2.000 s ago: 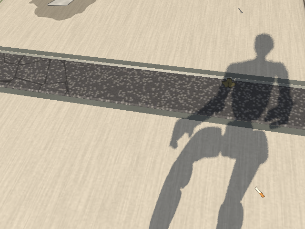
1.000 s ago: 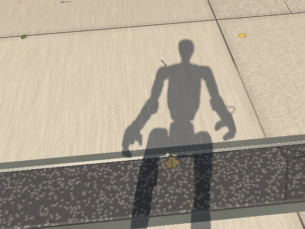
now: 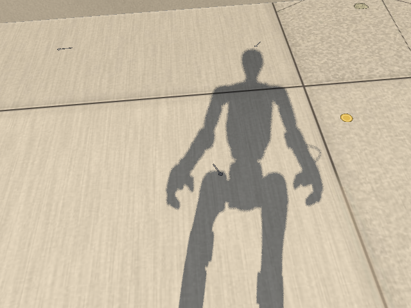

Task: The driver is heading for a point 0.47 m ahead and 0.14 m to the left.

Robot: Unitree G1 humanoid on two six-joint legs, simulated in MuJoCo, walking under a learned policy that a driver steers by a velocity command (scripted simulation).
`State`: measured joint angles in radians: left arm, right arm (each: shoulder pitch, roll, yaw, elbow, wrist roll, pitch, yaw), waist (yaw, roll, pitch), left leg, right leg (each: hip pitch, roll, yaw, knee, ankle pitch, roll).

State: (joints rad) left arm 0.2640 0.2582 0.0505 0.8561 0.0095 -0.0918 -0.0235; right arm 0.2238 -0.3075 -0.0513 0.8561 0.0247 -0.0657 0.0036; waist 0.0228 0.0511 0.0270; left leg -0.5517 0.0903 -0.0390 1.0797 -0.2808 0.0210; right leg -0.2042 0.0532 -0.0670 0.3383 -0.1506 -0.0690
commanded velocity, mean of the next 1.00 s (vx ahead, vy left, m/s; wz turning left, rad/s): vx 0.32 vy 0.00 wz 0.29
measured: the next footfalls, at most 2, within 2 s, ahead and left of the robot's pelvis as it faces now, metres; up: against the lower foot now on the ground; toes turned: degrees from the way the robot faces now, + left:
left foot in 0.34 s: +0.35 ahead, +0.16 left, +0.00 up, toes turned +13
right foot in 0.78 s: +0.61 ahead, +0.03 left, +0.00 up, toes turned +19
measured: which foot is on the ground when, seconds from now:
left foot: up 0.00-0.32, down 0.34-0.82, up 0.84-1.00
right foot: down 0.00-0.36, up 0.38-0.76, down 0.78-1.00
